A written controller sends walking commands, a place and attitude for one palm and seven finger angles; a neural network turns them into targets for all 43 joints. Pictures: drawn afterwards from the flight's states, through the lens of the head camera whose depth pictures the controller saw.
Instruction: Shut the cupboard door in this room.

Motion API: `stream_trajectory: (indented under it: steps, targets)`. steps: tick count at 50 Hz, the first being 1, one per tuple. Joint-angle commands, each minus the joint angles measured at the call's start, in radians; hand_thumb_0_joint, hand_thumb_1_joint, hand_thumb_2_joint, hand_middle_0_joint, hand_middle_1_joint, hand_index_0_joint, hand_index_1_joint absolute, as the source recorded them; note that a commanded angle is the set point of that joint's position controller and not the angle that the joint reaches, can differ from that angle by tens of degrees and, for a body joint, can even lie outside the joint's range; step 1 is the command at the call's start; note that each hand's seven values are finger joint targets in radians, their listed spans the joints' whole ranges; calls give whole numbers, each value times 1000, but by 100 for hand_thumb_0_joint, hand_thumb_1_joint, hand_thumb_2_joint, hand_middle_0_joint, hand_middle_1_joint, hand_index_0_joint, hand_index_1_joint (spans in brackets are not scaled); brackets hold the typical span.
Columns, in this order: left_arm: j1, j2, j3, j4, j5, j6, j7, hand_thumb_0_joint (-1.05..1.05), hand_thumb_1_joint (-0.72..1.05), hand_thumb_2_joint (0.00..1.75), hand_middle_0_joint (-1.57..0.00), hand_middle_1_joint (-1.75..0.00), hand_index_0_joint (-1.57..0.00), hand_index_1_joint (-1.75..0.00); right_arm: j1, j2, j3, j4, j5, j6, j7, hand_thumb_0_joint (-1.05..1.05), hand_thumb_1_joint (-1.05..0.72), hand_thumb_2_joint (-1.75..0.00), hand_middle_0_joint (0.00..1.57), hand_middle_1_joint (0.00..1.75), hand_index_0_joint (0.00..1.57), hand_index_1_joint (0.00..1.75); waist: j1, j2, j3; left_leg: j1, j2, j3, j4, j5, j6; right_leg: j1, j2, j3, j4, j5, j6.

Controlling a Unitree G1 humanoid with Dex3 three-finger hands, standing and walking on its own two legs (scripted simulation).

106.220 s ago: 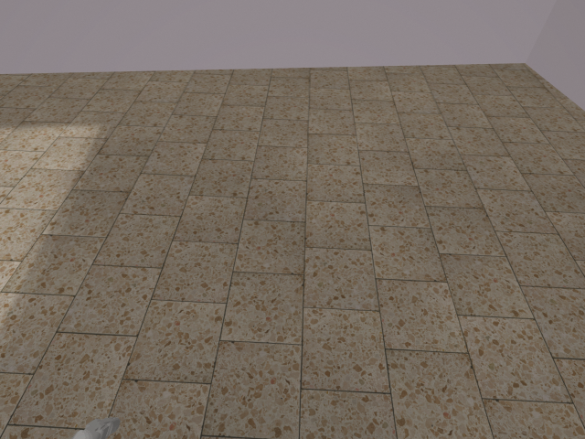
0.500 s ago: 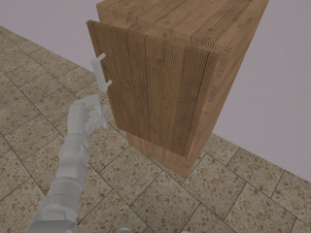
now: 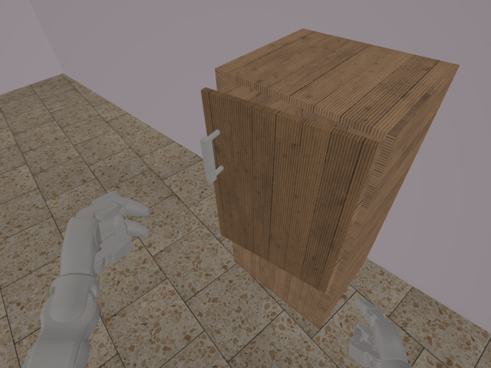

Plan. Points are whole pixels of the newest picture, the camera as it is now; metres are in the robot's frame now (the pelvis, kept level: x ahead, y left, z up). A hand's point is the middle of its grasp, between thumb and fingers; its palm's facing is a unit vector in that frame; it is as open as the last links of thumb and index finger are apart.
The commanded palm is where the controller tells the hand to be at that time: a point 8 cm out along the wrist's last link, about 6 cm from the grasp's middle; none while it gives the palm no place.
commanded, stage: draw the hand back to the body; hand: left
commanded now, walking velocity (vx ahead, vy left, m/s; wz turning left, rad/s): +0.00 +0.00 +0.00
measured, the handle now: (213, 156) +0.64 +0.15 -0.03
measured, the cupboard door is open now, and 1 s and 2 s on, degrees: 8 8 8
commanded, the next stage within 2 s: step back with the hand held close in 0.70 s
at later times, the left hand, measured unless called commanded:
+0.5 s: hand (46, 266) +0.19 +0.27 +0.16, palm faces +0.49 -0.78 -0.39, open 7.1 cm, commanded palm +0.14 +0.29 +0.18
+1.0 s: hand (65, 262) +0.20 +0.25 +0.15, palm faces +0.41 -0.79 -0.45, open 7.4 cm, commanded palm +0.14 +0.29 +0.18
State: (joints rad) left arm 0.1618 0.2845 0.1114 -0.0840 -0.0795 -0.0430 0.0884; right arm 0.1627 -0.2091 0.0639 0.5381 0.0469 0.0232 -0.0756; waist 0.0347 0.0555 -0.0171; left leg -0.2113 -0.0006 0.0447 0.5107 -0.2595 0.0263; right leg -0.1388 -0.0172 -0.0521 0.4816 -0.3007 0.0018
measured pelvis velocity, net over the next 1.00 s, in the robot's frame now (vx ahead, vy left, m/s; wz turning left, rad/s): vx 0.00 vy -0.01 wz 0.01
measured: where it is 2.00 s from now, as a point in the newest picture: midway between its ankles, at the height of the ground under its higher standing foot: outside the picture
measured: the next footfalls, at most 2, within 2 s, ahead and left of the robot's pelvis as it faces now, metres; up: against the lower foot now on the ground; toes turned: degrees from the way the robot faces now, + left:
none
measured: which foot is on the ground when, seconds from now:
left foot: down 0.00-1.00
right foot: down 0.00-1.00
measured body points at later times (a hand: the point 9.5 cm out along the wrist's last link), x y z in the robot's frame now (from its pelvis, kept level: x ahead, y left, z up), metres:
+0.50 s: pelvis +0.01 -0.01 +0.00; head -0.02 -0.04 +0.45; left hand +0.16 +0.30 +0.18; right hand +0.19 -0.23 -0.09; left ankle +0.01 +0.10 -0.74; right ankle -0.02 -0.12 -0.74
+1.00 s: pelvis +0.00 -0.01 +0.00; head +0.01 -0.04 +0.45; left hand +0.17 +0.29 +0.18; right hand +0.18 -0.25 -0.09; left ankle +0.01 +0.10 -0.74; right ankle -0.02 -0.12 -0.74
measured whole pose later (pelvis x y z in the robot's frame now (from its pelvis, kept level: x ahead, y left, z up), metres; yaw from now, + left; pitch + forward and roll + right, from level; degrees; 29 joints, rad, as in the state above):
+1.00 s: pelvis +0.00 -0.01 +0.00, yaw +1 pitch +0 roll -1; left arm 0.50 0.36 0.36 -0.37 -0.07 -0.12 0.11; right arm 0.18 -0.25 0.00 0.61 0.02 -0.01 -0.07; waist 0.02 0.08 0.00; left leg -0.24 0.02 0.02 0.50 -0.25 0.01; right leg -0.15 0.01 -0.07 0.43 -0.28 -0.01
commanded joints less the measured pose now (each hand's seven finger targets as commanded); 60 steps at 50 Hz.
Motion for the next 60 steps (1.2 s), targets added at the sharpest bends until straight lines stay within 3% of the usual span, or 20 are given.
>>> stream_trajectory:
  steps: [1,4,7,11,16,17,20,24,27,30,35,39,41,42,43,46,50,53,54,60]
  targets:
    - [-96,154,109,-313,2,-51,6,0,90,90,-61,-75,-61,-75,-100,-119,-47,-137,-14,-63,-3,0,-90,-90,20,30,20,30,-9,-16,-91,136,25,-62,-130,212,-6,-15,23,8,-101,227,-26]
    - [-8,215,201,-359,0,-44,12,0,90,90,-53,-66,-53,-66,-105,-122,-52,-126,-23,-70,-1,0,-90,-90,20,30,20,30,9,-1,-89,134,21,-55,-134,245,-5,20,22,10,-115,255,-25]
    - [44,227,246,-418,-3,-46,17,0,90,90,-45,-57,-45,-57,-110,-109,-52,-124,-23,-75,1,0,-90,-90,20,30,20,30,13,-6,-94,137,18,-50,-132,257,-5,38,17,7,-116,269,-22]
    - [124,257,303,-509,-2,-56,25,0,90,90,-34,-45,-34,-45,-112,-111,-58,-115,-24,-99,5,0,-90,-90,20,30,20,30,20,54,-106,146,16,-49,-128,282,-7,47,15,8,-118,278,-22]
    - [237,290,383,-534,-8,-63,34,0,90,90,-20,-30,-20,-30,-111,-114,-69,-106,-21,-125,5,0,-90,-90,20,30,20,30,31,14,-54,119,16,-45,-132,255,-7,31,17,3,-127,256,-18]
    - [234,244,342,-502,-6,-62,30,0,90,90,-20,-30,-20,-30,-108,-114,-69,-97,-21,-126,5,0,-90,-90,20,30,20,30,19,-2,-27,112,14,-42,-136,232,-4,13,17,2,-131,236,-16]
    - [197,204,296,-438,-4,-53,25,0,90,90,-20,-30,-20,-30,-98,-129,-77,-89,-18,-131,2,0,-90,-90,20,30,20,30,1,-39,52,101,16,-42,-155,151,2,-43,15,5,-159,151,-9]
    - [178,247,330,-438,0,-65,32,0,90,90,-20,-30,-20,-30,-100,-137,-87,-80,-23,-140,-8,0,-90,-90,20,30,20,30,16,-50,-6,124,9,-37,-148,150,13,-20,12,16,-164,148,-7]
    - [171,262,338,-518,3,-81,37,0,90,90,-20,-30,-20,-30,-108,-124,-83,-88,-25,-150,-11,0,-90,-90,20,30,20,30,26,9,-95,150,2,-29,-132,194,15,28,5,20,-137,202,-10]
    - [188,285,358,-556,4,-86,44,0,90,90,-20,-30,-20,-30,-111,-117,-77,-83,-27,-166,-14,0,-90,-90,20,30,20,30,30,44,-101,145,0,-28,-122,226,10,45,2,22,-134,244,-12]
    - [208,265,358,-490,-2,-80,39,0,90,90,-20,-30,-20,-30,-113,-111,-73,-75,-24,-167,-13,0,-90,-90,20,30,20,30,26,19,15,111,5,-27,-138,190,3,-4,8,20,-159,201,-11]
    - [239,238,348,-422,-10,-75,25,0,90,90,-20,-30,-20,-30,-110,-118,-81,-73,-22,-158,-10,0,-90,-90,20,30,20,30,25,-28,53,110,12,-24,-146,177,6,-27,14,21,-176,178,-7]
    - [226,237,343,-431,-13,-78,21,0,90,90,-20,-30,-20,-30,-107,-117,-82,-80,-21,-152,-9,0,-90,-90,20,30,20,30,24,-30,29,116,12,-19,-144,170,9,-19,8,27,-170,172,-3]
    - [137,336,427,-495,4,-120,28,0,90,90,-20,-30,-20,-30,-94,-141,-93,-100,-22,-130,-4,0,-90,-90,20,30,20,30,-8,-48,30,50,35,-38,-67,125,26,-88,-59,99,-216,195,1]
    - [212,290,389,-426,3,-129,25,0,90,90,-20,-30,-20,-30,-96,-130,-92,-79,-28,-118,-5,0,-90,-90,20,30,20,30,-15,-99,13,50,27,-41,-28,121,25,-106,-92,114,-227,204,-5]
    - [255,279,366,-482,10,-147,28,0,90,90,-20,-30,-20,-30,-98,-125,-97,-90,-30,-96,-5,0,-90,-90,20,30,20,30,-20,-67,-55,38,27,-37,-1,166,16,-80,-127,108,-169,321,-16]
    - [331,319,413,-564,4,-157,44,0,90,90,-20,-30,-20,-30,-90,-136,-104,-115,-32,-70,-17,0,-90,-90,20,30,20,30,-23,27,-169,75,54,-52,-37,404,14,-9,-81,55,-56,467,-4]
    - [349,348,445,-607,-3,-154,52,0,90,90,-20,-30,-20,-30,-85,-141,-110,-138,-30,-43,-24,0,-90,-90,20,30,20,30,-24,8,-200,75,70,-64,-35,528,14,10,-51,48,-13,526,3]
    - [359,370,470,-611,-5,-152,54,0,90,90,-20,-30,-20,-30,-91,-146,-112,-139,-32,-39,-27,0,-90,-90,20,30,20,30,-20,9,-210,68,74,-67,-33,544,11,19,-50,48,-1,547,2]
    - [424,320,442,-537,-12,-136,57,0,90,90,-20,-30,-20,-30,-76,-145,-116,-154,-24,-15,-26,0,-90,-90,20,30,20,30,-28,-15,-173,-26,100,-86,-65,467,8,14,-45,60,23,472,2]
